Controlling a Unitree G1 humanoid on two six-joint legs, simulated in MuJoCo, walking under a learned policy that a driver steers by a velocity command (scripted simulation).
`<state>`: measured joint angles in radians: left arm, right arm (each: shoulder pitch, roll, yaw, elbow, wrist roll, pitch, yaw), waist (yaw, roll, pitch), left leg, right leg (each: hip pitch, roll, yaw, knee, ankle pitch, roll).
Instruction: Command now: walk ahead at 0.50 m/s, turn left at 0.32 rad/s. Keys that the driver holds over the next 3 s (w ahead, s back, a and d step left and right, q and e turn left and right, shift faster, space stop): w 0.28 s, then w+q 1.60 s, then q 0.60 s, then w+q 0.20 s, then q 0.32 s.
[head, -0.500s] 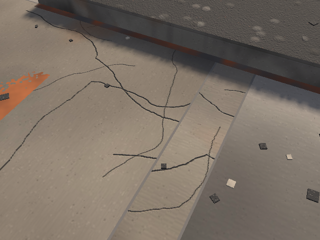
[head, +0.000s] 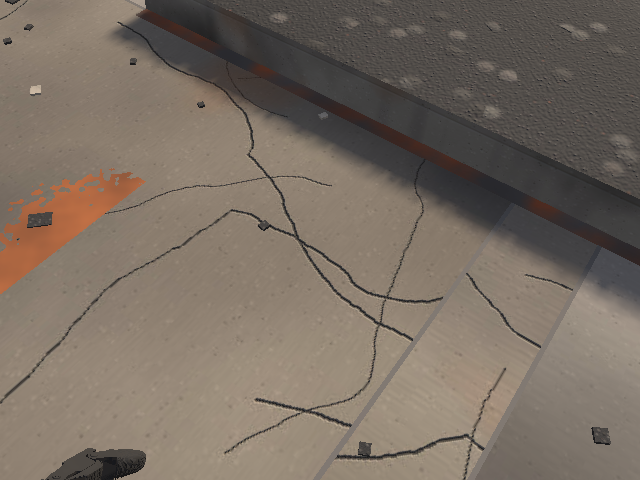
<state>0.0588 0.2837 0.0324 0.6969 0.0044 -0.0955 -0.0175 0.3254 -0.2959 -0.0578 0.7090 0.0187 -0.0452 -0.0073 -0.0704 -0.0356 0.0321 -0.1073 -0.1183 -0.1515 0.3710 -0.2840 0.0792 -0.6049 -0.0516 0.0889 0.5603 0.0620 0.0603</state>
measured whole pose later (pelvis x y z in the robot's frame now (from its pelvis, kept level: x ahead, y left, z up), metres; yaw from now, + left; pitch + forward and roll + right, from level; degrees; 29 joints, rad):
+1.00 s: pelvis +0.55 +0.06 +0.00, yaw +23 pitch +2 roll +0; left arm 0.04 0.30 0.03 0.69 0.01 -0.10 -0.01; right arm 0.35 -0.29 -0.07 0.70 0.02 -0.04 -0.01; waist -0.08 -0.04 0.03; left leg -0.14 -0.12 -0.15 0.37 -0.26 0.08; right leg -0.63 -0.05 0.11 0.59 0.03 0.07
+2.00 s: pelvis +0.97 +0.37 +0.00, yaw +59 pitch +2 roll +0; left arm 0.01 0.30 0.04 0.69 0.01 -0.09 -0.02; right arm 0.35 -0.30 -0.07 0.70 0.02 -0.02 -0.02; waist -0.08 -0.04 0.05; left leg -0.13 -0.12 -0.16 0.41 -0.29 0.07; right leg -0.61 -0.03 0.11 0.56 0.05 0.06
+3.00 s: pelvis +1.06 +0.58 -0.01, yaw +95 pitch +2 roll -1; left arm 0.05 0.29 0.07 0.74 0.02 -0.05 -0.01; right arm 0.30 -0.34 -0.08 0.65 0.01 0.03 -0.05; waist -0.05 0.02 0.02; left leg -0.27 -0.10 -0.23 0.75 -0.53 0.01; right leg -0.37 0.04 0.03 0.49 -0.14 -0.01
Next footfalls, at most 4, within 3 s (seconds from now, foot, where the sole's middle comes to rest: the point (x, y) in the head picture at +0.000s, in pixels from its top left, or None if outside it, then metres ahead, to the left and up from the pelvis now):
0.10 right None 0.23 -0.14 -0.78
0.64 left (240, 460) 0.51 0.13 -0.78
1.10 right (289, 322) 0.83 0.02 -0.78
1.62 left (127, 308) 0.89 0.40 -0.78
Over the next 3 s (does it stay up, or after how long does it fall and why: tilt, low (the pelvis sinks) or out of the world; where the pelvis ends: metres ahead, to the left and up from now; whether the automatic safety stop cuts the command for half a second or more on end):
stays up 1.06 0.58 -0.01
